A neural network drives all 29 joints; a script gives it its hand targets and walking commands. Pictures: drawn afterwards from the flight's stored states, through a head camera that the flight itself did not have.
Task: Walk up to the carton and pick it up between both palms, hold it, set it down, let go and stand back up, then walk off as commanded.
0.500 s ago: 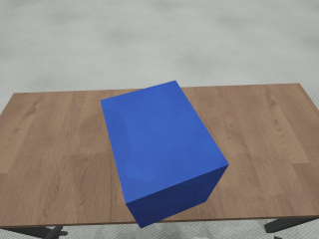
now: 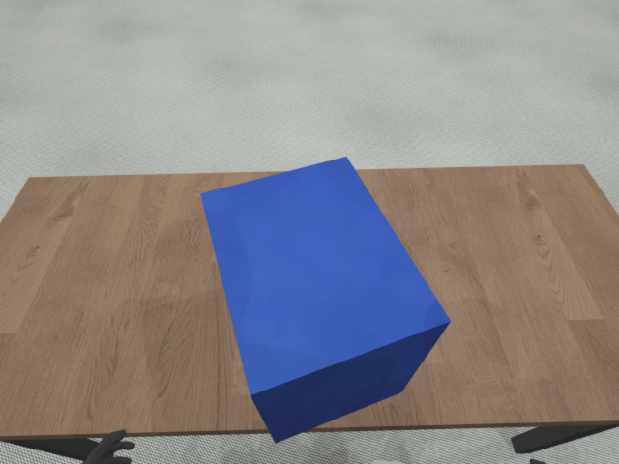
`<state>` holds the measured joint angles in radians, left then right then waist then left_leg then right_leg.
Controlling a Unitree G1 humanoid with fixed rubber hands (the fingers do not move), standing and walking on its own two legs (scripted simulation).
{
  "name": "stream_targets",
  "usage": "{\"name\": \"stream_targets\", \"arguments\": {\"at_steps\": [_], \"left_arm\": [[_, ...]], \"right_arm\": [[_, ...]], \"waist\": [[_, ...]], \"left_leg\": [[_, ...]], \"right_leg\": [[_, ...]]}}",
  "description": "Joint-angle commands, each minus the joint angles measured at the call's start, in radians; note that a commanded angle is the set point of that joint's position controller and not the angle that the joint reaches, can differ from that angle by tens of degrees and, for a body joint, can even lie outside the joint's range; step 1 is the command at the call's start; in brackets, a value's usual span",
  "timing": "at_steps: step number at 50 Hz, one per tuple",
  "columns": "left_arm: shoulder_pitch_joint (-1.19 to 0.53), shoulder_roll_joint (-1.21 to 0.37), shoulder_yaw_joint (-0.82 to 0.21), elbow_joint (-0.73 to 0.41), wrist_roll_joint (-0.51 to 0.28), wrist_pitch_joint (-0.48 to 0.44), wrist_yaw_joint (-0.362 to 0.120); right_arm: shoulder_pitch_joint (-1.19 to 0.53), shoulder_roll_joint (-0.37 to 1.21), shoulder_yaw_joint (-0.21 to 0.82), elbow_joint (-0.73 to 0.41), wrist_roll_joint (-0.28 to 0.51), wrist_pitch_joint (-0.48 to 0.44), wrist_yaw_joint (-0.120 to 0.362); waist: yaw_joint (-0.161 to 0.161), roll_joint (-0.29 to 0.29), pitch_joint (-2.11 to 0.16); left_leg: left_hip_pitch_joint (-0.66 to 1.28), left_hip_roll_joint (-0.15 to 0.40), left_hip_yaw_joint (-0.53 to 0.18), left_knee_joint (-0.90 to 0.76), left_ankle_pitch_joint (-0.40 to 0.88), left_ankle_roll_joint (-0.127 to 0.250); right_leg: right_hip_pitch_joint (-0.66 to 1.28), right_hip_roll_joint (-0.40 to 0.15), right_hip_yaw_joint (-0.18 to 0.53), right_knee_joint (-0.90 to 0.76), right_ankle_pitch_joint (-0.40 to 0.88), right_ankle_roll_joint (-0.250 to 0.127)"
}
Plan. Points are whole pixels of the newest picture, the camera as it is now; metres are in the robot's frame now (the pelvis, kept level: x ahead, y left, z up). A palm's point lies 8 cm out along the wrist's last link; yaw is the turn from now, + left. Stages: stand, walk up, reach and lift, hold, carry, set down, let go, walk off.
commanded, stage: walk up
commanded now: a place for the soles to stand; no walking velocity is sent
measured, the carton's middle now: (310, 302) +0.32 +0.03 +0.00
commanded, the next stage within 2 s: reach and lift in 0.48 s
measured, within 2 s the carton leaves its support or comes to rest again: neither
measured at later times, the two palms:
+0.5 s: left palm out of the picture +0.10 +0.31 -0.10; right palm out of the picture +0.10 -0.30 -0.11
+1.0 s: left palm out of the picture +0.11 +0.28 -0.08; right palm out of the picture +0.12 -0.29 -0.09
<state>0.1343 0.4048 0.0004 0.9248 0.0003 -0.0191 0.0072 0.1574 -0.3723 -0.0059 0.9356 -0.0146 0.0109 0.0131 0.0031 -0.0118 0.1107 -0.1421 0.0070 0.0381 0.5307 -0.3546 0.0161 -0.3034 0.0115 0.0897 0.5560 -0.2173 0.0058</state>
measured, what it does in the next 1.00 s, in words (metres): stands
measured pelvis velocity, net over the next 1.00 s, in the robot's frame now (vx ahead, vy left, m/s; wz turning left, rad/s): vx -0.01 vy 0.00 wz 0.00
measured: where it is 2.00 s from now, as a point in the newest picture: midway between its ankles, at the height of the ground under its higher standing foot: outside the picture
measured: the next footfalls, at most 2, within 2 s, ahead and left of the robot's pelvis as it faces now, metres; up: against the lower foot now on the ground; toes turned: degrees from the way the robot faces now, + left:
none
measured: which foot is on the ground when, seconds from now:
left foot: down 0.00-1.00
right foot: down 0.00-1.00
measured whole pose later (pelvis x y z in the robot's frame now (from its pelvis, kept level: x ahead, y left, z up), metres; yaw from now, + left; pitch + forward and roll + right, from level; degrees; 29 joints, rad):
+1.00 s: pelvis -0.01 +0.00 +0.00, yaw +0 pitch -1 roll +0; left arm 0.25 0.35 0.00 0.43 0.00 0.32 0.08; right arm 0.15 -0.37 -0.07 0.81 -0.06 -0.24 0.12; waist 0.00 0.02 0.13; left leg -0.20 0.03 0.04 0.57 -0.35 -0.01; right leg -0.34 0.03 0.09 0.55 -0.19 0.01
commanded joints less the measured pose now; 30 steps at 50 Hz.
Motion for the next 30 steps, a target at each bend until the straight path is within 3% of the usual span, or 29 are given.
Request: {"name": "stream_targets", "arguments": {"at_steps": [1, 3, 5, 8, 12, 13, 16, 18, 19, 20, 21, 22, 24, 25, 26, 27, 30], "left_arm": [[-0.049, 0.198, 0.054, -0.026, 0.007, -0.02, 0.012], [-0.048, 0.2, 0.048, -0.026, 0.003, -0.022, 0.013], [-0.058, 0.196, 0.046, -0.028, 0.005, -0.017, 0.01], [-0.052, 0.177, 0.044, -0.032, 0.002, -0.017, 0.011], [-0.043, 0.191, 0.052, -0.032, 0.004, -0.015, 0.012], [-0.061, 0.188, 0.051, -0.033, 0.005, -0.016, 0.012], [-0.044, 0.185, 0.05, -0.028, 0.004, -0.018, 0.012], [-0.037, 0.19, 0.052, -0.024, 0.005, -0.015, 0.015], [-0.034, 0.194, 0.056, -0.027, 0.005, -0.015, 0.013], [-0.036, 0.18, 0.05, -0.027, 0.004, -0.014, 0.011], [-0.027, 0.179, 0.05, -0.022, 0.008, -0.016, 0.01], [-0.031, 0.173, 0.046, -0.021, 0.007, -0.016, 0.01], [-0.038, 0.19, 0.053, -0.019, 0.008, -0.016, 0.008], [-0.334, 0.081, 0.088, -0.271, 0.063, 0.193, 0.026], [-0.278, 0.049, 0.085, -0.33, 0.056, 0.269, 0.046], [-0.26, 0.027, 0.089, -0.365, 0.058, 0.311, 0.05], [-0.24, 0.044, 0.116, -0.466, 0.053, 0.384, 0.036]], "right_arm": [[-0.043, -0.217, -0.084, -0.051, 0.015, -0.013, -0.01], [-0.04, -0.216, -0.08, -0.042, 0.014, -0.011, -0.013], [-0.036, -0.222, -0.082, -0.039, 0.012, -0.009, -0.014], [-0.062, -0.218, -0.08, -0.043, 0.007, -0.012, -0.013], [-0.062, -0.218, -0.084, -0.043, 0.009, -0.01, -0.015], [-0.07, -0.221, -0.084, -0.051, 0.013, -0.009, -0.014], [-0.08, -0.215, -0.082, -0.046, 0.01, -0.008, -0.01], [-0.071, -0.216, -0.085, -0.049, 0.013, -0.006, -0.012], [-0.069, -0.227, -0.089, -0.05, 0.011, -0.006, -0.013], [-0.08, -0.223, -0.084, -0.041, 0.008, -0.006, -0.012], [-0.086, -0.215, -0.086, -0.055, 0.007, -0.006, -0.012], [-0.086, -0.211, -0.082, -0.054, 0.004, -0.005, -0.011], [-0.074, -0.221, -0.088, -0.051, 0.005, -0.005, -0.01], [-0.288, -0.123, -0.169, -0.03, -0.133, -0.197, 0.019], [-0.252, -0.185, -0.198, 0.008, -0.136, -0.206, 0.038], [-0.222, -0.209, -0.207, -0.003, -0.141, -0.211, 0.05], [-0.184, -0.222, -0.201, -0.029, -0.108, -0.212, 0.065]], "waist": [[-0.014, -0.005, -0.132], [-0.012, -0.005, -0.112], [-0.018, 0.005, -0.13], [-0.004, 0.029, -0.12], [-0.008, 0.033, -0.125], [-0.011, 0.004, -0.131], [-0.003, 0.026, -0.132], [-0.006, -0.011, -0.116], [-0.003, -0.017, -0.132], [-0.006, 0.053, -0.12], [-0.006, 0.01, -0.115], [-0.008, 0.031, -0.12], [-0.006, 0.008, -0.101], [-0.015, 0.13, -0.062], [-0.043, 0.173, 0.002], [-0.046, 0.151, 0.004], [-0.021, 0.065, -0.089]], "left_leg": [[-0.013, 0.094, -0.085, -0.094, 0.125, 0.04], [-0.012, 0.1, -0.092, -0.102, 0.14, 0.043], [-0.005, 0.102, -0.081, -0.113, 0.16, 0.045], [-0.015, 0.118, -0.084, -0.113, 0.209, 0.048], [-0.008, 0.11, -0.076, -0.114, 0.177, 0.043], [-0.011, 0.11, -0.088, -0.111, 0.178, 0.046], [-0.016, 0.117, -0.086, -0.106, 0.179, 0.054], [-0.022, 0.118, -0.093, -0.12, 0.13, 0.058], [-0.03, 0.122, -0.092, -0.121, 0.136, 0.062], [-0.031, 0.116, -0.083, -0.123, 0.112, 0.062], [-0.035, 0.113, -0.081, -0.11, 0.107, 0.062], [-0.038, 0.111, -0.087, -0.125, 0.098, 0.062], [-0.057, 0.111, -0.097, -0.123, 0.08, 0.067], [-0.436, 0.045, 0.031, -0.099, -0.096, -0.056], [-0.58, 0.125, 0.001, -0.142, -0.209, -0.021], [-0.635, 0.14, -0.004, -0.13, -0.218, 0.006], [-0.409, 0.08, 0.019, -0.005, -0.009, -0.025]], "right_leg": [[0.073, -0.096, 0.121, -0.058, 0.269, -0.091], [0.042, -0.101, 0.149, -0.068, 0.255, -0.095], [0.057, -0.089, 0.101, -0.047, 0.271, -0.087], [0.061, -0.072, 0.091, -0.039, 0.278, -0.076], [0.063, -0.085, 0.093, -0.04, 0.275, -0.084], [0.076, -0.073, 0.091, -0.031, 0.286, -0.085], [0.074, -0.072, 0.081, -0.038, 0.297, -0.072], [0.062, -0.071, 0.103, -0.04, 0.245, -0.077], [0.087, -0.069, 0.081, -0.044, 0.23, -0.074], [0.066, -0.065, 0.095, -0.041, 0.232, -0.075], [0.068, -0.064, 0.08, -0.043, 0.224, -0.076], [0.061, -0.072, 0.105, -0.053, 0.221, -0.077], [0.068, -0.062, 0.098, -0.05, 0.172, -0.075], [0.175, 0.035, -0.173, 0.081, -0.086, -0.033], [0.293, 0.06, -0.19, 0.149, -0.055, -0.03], [0.339, 0.074, -0.194, 0.188, -0.023, -0.024], [0.221, 0.021, -0.158, 0.111, -0.003, -0.059]]}}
